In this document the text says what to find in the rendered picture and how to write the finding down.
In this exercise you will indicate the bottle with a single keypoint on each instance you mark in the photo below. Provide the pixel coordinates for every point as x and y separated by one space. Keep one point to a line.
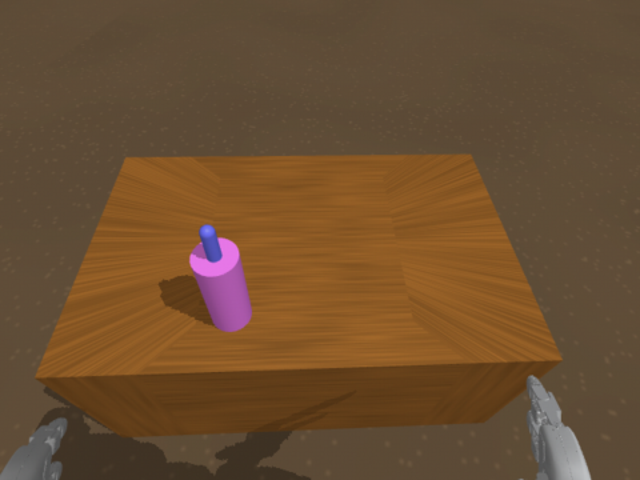
218 270

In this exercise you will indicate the right robot hand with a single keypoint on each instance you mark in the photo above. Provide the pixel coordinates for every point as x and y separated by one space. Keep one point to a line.
554 446

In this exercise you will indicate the left robot hand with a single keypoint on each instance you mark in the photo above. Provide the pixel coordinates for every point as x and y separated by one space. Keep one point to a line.
33 462

